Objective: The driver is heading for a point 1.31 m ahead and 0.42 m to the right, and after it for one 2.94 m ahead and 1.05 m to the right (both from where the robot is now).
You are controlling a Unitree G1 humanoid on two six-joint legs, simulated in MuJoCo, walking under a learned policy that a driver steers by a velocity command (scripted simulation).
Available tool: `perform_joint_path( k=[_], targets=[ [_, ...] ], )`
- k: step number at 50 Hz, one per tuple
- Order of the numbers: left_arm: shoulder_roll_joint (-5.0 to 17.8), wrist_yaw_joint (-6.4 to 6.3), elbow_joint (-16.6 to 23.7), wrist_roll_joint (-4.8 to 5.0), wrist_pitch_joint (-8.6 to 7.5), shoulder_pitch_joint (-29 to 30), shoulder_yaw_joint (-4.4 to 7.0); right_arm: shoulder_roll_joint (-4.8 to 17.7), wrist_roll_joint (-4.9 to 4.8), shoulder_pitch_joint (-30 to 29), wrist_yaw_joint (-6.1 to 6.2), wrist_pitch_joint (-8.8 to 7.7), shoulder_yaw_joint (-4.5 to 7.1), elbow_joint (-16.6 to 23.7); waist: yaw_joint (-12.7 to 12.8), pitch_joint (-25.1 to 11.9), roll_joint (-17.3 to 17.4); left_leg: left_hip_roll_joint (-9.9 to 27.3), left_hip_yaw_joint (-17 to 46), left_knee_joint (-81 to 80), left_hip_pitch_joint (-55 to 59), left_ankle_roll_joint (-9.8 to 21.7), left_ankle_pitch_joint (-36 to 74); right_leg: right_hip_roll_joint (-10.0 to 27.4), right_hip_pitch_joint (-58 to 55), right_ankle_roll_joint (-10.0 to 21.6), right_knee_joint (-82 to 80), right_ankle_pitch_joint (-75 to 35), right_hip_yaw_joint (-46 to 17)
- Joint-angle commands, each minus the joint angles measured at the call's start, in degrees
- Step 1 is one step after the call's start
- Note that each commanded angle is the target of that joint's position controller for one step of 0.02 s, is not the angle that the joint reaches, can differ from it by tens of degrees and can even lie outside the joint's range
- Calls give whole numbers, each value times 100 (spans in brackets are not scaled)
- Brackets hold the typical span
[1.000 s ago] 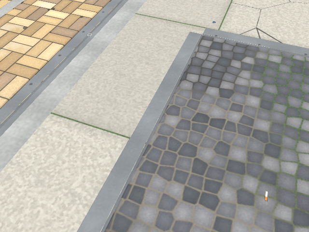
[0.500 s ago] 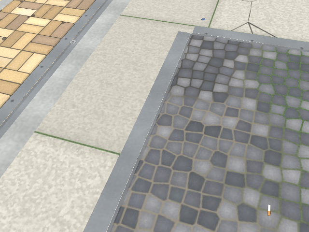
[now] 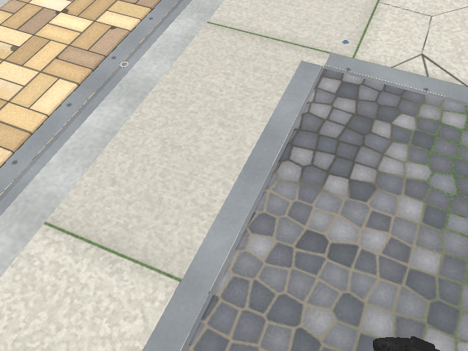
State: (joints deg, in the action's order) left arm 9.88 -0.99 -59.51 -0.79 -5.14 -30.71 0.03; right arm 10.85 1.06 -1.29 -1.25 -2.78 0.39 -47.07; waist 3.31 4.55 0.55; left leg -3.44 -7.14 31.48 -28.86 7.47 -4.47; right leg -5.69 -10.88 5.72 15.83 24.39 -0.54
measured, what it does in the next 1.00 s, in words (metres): walks ahead, turning right: left foot, then right foot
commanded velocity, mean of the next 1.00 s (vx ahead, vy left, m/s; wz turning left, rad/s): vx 0.50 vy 0.00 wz -0.39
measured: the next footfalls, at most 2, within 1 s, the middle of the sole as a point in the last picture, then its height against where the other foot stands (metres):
left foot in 0.02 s outside the picture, level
right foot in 0.58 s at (304, 349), level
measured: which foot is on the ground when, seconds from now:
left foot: up 0.00-0.00, down 0.02-0.60, up 0.62-1.00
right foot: down 0.00-0.02, up 0.04-0.56, down 0.58-1.00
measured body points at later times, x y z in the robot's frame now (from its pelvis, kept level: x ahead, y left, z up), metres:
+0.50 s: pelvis +0.26 -0.01 +0.01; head +0.30 -0.02 +0.46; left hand +0.47 +0.17 -0.11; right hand +0.15 -0.23 -0.13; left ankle +0.14 +0.05 -0.72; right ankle +0.41 -0.14 -0.69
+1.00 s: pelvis +0.53 -0.10 +0.02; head +0.56 -0.13 +0.47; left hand +0.60 +0.17 -0.11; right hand +0.62 -0.39 -0.09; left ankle +0.75 -0.03 -0.67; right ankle +0.41 -0.10 -0.72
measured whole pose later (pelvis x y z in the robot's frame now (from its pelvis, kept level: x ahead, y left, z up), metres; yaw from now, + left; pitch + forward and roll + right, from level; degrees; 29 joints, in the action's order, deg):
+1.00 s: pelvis +0.53 -0.10 +0.02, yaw -26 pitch +2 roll +0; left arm 13.9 -0.3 -54.6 -0.4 -3.6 -24.8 3.2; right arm 13.8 2.0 1.7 -1.5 -1.9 1.1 -44.3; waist 4.7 2.6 2.2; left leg 4.7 -0.1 40.1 -37.6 -0.9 -0.4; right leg -8.6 -1.6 7.6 13.8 15.7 -7.4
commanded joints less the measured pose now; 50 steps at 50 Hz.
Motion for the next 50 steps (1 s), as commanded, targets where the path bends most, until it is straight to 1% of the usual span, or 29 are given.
perform_joint_path(
  k=[1,2,3,4,5,6,7,8,10,12,14,17,20,23,26,27,28,29,30,31,32,33,34,35,36,37,40,45,50],
  targets=[
    [930,-1,410,7,-41,402,162,1231,121,2872,212,-69,437,-587,-1533,-1446,-116,878,1207,-454,3571,552,-830,1205,1844,51,3868,-5314,-33],
    [180,65,448,82,-3,-384,42,1574,257,2866,183,-70,509,-567,-873,-1861,1086,2561,4014,-652,4840,1411,-972,150,3911,-115,6151,292,188],
    [810,55,397,-20,19,-128,192,1282,-32,2571,90,-45,487,-574,-942,-1641,310,2488,4836,-1530,4336,1551,-1959,157,4538,40,6581,256,-357],
    [908,78,610,-32,-4,421,232,1008,-97,1875,70,-56,415,-469,-637,-670,193,2333,3958,-1895,3401,1346,-2365,523,4777,87,6267,-393,-366],
    [863,105,641,-41,-12,691,232,694,-73,1573,44,-110,351,-434,-520,-228,-89,2137,3382,-2163,2635,1151,-1928,679,4574,94,5978,-659,-334],
    [756,123,605,-52,43,720,236,525,-26,1543,53,-181,295,-487,-343,-48,-208,1922,2851,-2273,2141,925,-1349,818,4289,71,5730,-758,-373],
    [602,160,563,-96,129,568,209,381,-17,1614,85,-240,239,-589,-173,-44,-137,1734,2378,-2384,1769,734,-941,909,3943,4,5497,-809,-389],
    [453,197,515,-105,199,488,189,361,-16,1747,99,-305,220,-680,-116,-52,-57,1664,2039,-2458,1602,641,-608,941,3781,-41,5356,-846,-368],
    [408,244,593,-108,288,688,199,518,-40,2030,101,-414,246,-838,-87,24,42,1573,1538,-2594,1541,531,-206,1012,3988,-90,5151,-1098,-314],
    [468,274,766,-87,337,1199,217,619,-31,2230,103,-438,256,-921,-157,148,98,1482,1130,-2703,1678,364,25,1093,4500,-130,4862,-1578,-280],
    [499,291,922,-52,343,1694,226,610,-31,2449,111,-433,234,-980,-274,202,123,1368,768,-2672,1932,151,568,1080,4894,-174,4440,-2031,-220],
    [411,312,1096,-16,309,2280,184,583,-44,2651,144,-428,187,-1033,-405,188,201,1248,294,-2533,2221,-81,1338,992,4947,-222,3548,-2599,63],
    [315,340,1282,-28,302,2900,115,590,-41,2971,221,-413,151,-1132,-598,233,257,1347,42,-2408,2691,-142,1905,907,4908,-192,2713,-2822,448],
    [335,354,1430,-57,291,3247,101,661,-2,3241,298,-348,148,-1259,-683,238,294,1562,-140,-2055,3424,-116,2682,753,4901,-35,2195,-2381,729],
    [455,318,1355,-96,291,2861,176,849,6,3088,393,-277,184,-1263,-375,-69,479,1729,-399,-1102,3765,-149,4840,321,4129,284,1979,-1498,1019],
    [545,296,1231,-104,282,2437,231,939,21,2993,412,-239,213,-1240,-170,-297,551,1770,-468,-449,3761,-136,5358,137,3660,433,1915,-1198,1070],
    [687,282,1048,-117,254,1850,313,1036,28,2907,399,-197,244,-1189,76,-632,602,1799,-503,450,3594,-105,5262,2,2970,611,1678,-1061,1012],
    [929,249,788,-181,217,1007,444,1086,6,2742,364,-177,264,-1082,504,-1035,450,1720,-579,1757,2850,-173,4286,88,1746,858,1181,-1161,653],
    [1469,173,697,-215,218,408,618,840,15,2743,309,-217,219,-845,638,-1604,-287,1382,-617,3606,1477,-292,1204,1447,408,1240,1110,-886,-1052],
    [1828,176,843,-129,294,663,713,548,-104,2693,187,-278,203,-429,263,-1915,-1390,-2,84,5457,-960,-567,-2732,2725,-852,2271,233,-1035,-4373],
    [1627,164,768,20,346,756,693,928,-11,2033,160,-360,266,-312,346,-1265,-317,478,926,5287,-1670,-485,-2134,2475,-475,2031,-5,-1122,-3655],
    [1392,141,797,44,339,1098,636,900,-81,1769,131,-444,257,-168,148,-716,-176,689,917,4823,-1594,-483,-1553,2324,265,1772,-146,-1590,-2941],
    [1109,143,806,23,314,1348,572,862,-73,1831,147,-449,263,-222,-171,-315,287,856,889,4280,-1208,-538,-1335,2046,1019,1483,-266,-2398,-2412],
    [993,117,836,48,269,1501,529,798,31,1854,149,-348,260,-204,-369,-222,353,962,912,3907,-838,-638,-1315,1742,1491,1296,-298,-2878,-1981],
    [926,102,857,63,216,1577,488,690,128,1994,122,-215,237,-220,-504,-291,235,997,896,3661,-532,-733,-1284,1519,1740,1191,-340,-3133,-1668],
    [964,106,844,85,150,1497,485,656,175,1986,98,-108,243,-179,-544,-335,147,971,833,3504,-431,-811,-1279,1406,1854,1174,-335,-3481,-1550],
    [1218,111,781,100,87,1163,534,632,174,1464,56,38,240,112,-477,-257,-114,942,652,2850,-620,-984,-750,1133,2076,1029,-400,-3813,-1318],
    [1174,100,695,79,129,472,502,669,120,324,11,57,200,551,-24,-209,-403,803,581,1558,-1070,-982,307,1029,1481,630,-309,-4045,-1386],
    [1118,11,559,-3,104,23,428,650,66,-479,-48,-28,103,846,278,-83,-468,578,458,483,-970,-712,538,1257,701,560,-204,-4453,-1467]
  ],
)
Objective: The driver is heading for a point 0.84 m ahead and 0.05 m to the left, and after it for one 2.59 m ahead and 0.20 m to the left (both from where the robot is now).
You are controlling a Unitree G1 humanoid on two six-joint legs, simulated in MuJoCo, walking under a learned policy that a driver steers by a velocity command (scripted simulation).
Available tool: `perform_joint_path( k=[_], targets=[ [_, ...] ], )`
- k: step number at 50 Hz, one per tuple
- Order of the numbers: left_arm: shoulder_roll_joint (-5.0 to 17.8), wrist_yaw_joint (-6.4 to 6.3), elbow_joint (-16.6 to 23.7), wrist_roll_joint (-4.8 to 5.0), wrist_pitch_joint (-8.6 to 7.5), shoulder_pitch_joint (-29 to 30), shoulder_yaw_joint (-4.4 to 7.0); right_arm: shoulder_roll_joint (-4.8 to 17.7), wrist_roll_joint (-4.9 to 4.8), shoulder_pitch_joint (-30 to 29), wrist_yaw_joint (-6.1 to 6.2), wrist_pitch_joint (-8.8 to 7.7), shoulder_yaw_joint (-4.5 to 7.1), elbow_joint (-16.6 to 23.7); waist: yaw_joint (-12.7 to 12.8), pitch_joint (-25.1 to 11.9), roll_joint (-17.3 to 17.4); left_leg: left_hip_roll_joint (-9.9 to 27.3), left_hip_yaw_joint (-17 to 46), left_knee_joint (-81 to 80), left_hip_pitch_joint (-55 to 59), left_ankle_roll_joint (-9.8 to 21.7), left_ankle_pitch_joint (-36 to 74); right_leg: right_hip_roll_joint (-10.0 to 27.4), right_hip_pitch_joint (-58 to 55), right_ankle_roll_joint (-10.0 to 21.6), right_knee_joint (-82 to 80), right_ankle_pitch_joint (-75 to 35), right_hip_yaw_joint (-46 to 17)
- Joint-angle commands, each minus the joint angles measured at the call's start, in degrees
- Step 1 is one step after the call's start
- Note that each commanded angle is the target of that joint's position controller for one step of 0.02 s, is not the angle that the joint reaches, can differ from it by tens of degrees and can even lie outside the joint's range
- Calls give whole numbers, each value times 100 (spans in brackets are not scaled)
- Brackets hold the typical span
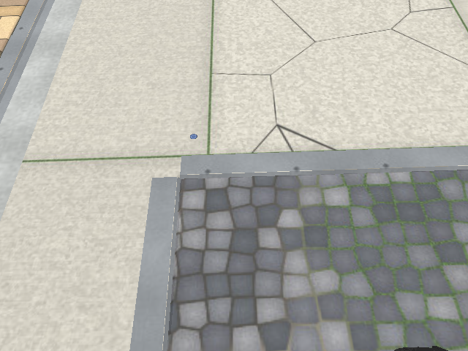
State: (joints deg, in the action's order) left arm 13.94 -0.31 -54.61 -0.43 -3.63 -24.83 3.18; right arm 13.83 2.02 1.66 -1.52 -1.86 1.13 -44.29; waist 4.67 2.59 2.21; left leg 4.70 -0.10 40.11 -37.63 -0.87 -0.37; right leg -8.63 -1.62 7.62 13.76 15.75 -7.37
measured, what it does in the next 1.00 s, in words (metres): walks ahead: left foot, then right foot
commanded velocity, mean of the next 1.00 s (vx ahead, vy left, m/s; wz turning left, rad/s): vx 0.39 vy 0.00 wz -0.08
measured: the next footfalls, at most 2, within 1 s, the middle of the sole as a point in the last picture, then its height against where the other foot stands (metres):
left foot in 0.12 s outside the picture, level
right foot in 0.66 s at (303, 334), level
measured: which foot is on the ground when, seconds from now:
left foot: up 0.00-0.10, down 0.12-0.66, up 0.68-1.00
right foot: down 0.00-0.14, up 0.16-0.64, down 0.66-1.00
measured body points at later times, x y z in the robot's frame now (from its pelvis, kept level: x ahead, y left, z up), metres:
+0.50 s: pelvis +0.27 +0.04 +0.01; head +0.29 +0.04 +0.45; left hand +0.45 +0.26 -0.12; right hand +0.21 -0.21 -0.13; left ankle +0.21 +0.11 -0.74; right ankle +0.42 -0.12 -0.69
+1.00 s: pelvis +0.45 -0.02 +0.00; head +0.47 -0.03 +0.45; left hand +0.48 +0.22 -0.14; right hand +0.50 -0.26 -0.15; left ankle +0.50 +0.12 -0.71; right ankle +0.47 -0.09 -0.74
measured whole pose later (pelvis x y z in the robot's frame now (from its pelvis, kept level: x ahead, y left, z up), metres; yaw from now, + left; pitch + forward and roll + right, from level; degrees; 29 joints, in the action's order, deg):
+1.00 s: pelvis +0.45 -0.02 +0.00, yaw -2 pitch -1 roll +0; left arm 10.4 -0.5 -57.9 -1.3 -3.8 -16.8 0.0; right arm 11.5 1.3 12.4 1.4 0.7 1.4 -55.9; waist 0.5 2.8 2.0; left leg 2.3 0.4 40.2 -22.6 0.5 -16.3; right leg -3.4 11.7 5.1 20.7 8.7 5.4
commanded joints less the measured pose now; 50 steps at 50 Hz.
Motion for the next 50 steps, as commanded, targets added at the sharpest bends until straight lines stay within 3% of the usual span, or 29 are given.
perform_joint_path(
  k=[1,3,4,5,6,7,8,9,10,11,13,15,21,26,29,31,32,33,34,35,36,37,38,39,43,47,50],
  targets=[
    [767,-82,63,-60,-58,-543,115,396,-41,-801,-22,-145,31,613,100,140,-658,-268,-216,-561,42,215,44,1652,-340,367,51,-3733,-823],
    [901,-115,105,-82,-92,-257,127,550,-52,-303,6,-198,81,507,-238,51,-698,-436,-203,-938,867,443,-343,1732,-326,229,384,-4562,-719],
    [969,-110,111,-92,-112,-156,137,676,-63,213,54,-227,141,342,-454,-178,-731,-621,-249,-1017,1533,553,-613,1697,-310,153,866,-5306,-659],
    [1001,-75,103,-102,-122,-58,137,782,-78,1050,116,-275,205,72,-840,-581,-583,-724,-300,-1344,2474,681,-528,1502,-207,73,1797,-5524,-481],
    [889,-36,174,-75,-152,-31,101,990,8,1950,201,-329,281,-128,-1209,-1152,-352,-109,294,-1356,3866,893,-686,1282,611,16,3048,-4345,-357],
    [358,2,261,136,-155,-718,-6,1608,159,2551,237,-324,441,-155,-1045,-2051,840,1524,2770,-1426,5535,1622,-1141,434,2274,-256,5219,-1435,141],
    [653,-12,168,54,-136,-863,46,1379,6,2358,150,-225,442,-259,-884,-2029,999,1929,4311,-2264,5410,1930,-1462,82,3207,-239,6067,1355,144],
    [787,-11,221,-83,-102,-370,80,982,-108,1731,118,-199,358,-149,-666,-942,326,1707,3633,-2456,4437,1830,-2131,493,3563,-209,6236,868,21],
    [717,37,330,-127,-107,107,51,629,-119,1327,88,-217,277,-98,-619,-403,-128,1448,2880,-2653,3676,1698,-2033,718,3551,-211,5935,467,67],
    [609,80,397,-128,-83,310,37,489,-88,1239,87,-247,229,-148,-516,-116,-118,1171,2324,-2833,3209,1534,-1613,893,3450,-209,5628,310,139],
    [441,154,378,-205,32,219,-5,383,-104,1376,98,-328,175,-350,-316,-64,158,825,1629,-3025,2745,1347,-803,1056,3077,-307,5235,176,272],
    [348,195,403,-216,87,285,-33,451,-149,1654,74,-419,194,-519,-274,-100,196,733,1285,-3128,2739,1383,-169,1133,3158,-390,5020,6,440],
    [199,247,895,-162,96,1798,-152,525,-183,2243,65,-413,202,-826,-550,192,135,422,570,-3399,2988,1244,415,1373,3770,-649,3353,-1225,882],
    [172,235,1128,-106,68,2637,-217,606,-145,2722,110,-392,204,-1034,-810,209,181,550,442,-3139,3554,1165,1051,1177,3490,-610,2245,-1517,1078],
    [268,204,1217,-108,25,2772,-186,674,-94,2766,164,-350,218,-1126,-761,227,224,788,518,-2802,4024,1143,1592,1073,3318,-430,1894,-1008,1071],
    [307,137,978,-155,-59,2103,-138,666,-92,2654,206,-311,210,-1179,-460,-20,214,676,371,-1887,4155,960,3159,769,2438,-257,1458,-803,1136],
    [384,81,673,-216,-147,1280,-88,628,-148,2599,213,-294,190,-1196,-118,-443,55,425,172,-930,3971,795,3404,666,1409,-120,980,-1381,1182],
    [687,8,455,-337,-232,430,-3,512,-232,2572,230,-324,135,-1067,151,-1091,-134,205,47,238,3021,628,2045,1433,-78,79,1197,-2541,538],
    [1293,-21,384,-383,-188,-116,166,-105,-481,3301,231,-313,-21,-976,77,-2120,-1424,-647,-497,2494,1192,321,-1758,3361,-1959,1098,1470,-4713,-1572],
    [1073,35,343,-24,-99,-170,158,529,-322,3174,307,-246,175,-1128,101,-2348,-878,-862,114,3240,986,316,-3306,3443,-1577,1346,1245,-5988,-2014],
    [843,50,392,44,-101,420,79,458,-253,2791,312,-215,195,-1028,-175,-1558,-705,-603,395,3275,800,322,-3035,3154,-872,1192,1110,-6139,-1131],
    [466,47,437,20,-121,865,-22,285,-187,2494,291,-210,149,-1000,-293,-935,-602,-422,363,2956,685,303,-2770,2867,-210,947,824,-5743,-657],
    [261,18,422,21,-130,1074,-88,257,-125,2348,264,-146,169,-1001,-442,-556,-599,-272,338,2584,835,271,-2554,2569,354,676,565,-5288,-304],
    [167,-14,376,37,-125,1208,-130,227,-44,2391,225,-58,173,-1017,-619,-429,-673,-223,289,2271,1142,205,-2374,2333,818,521,367,-5027,-28],
    [324,-16,214,-44,-212,1213,-159,-38,-49,2562,192,174,139,-1187,-914,-684,-651,-348,85,1500,2009,84,-1838,2081,1489,504,243,-5275,584],
    [358,-26,2,-82,-135,982,-192,-1,-70,1942,288,273,83,-1160,-708,-594,-890,-315,-67,304,2297,118,-1467,1965,1642,402,172,-3983,625],
    [364,-53,-123,-92,-11,833,-198,45,-89,1698,339,293,50,-1210,-585,-452,-808,-295,-99,-292,2533,174,-1560,2055,1754,417,118,-2339,313]
  ],
)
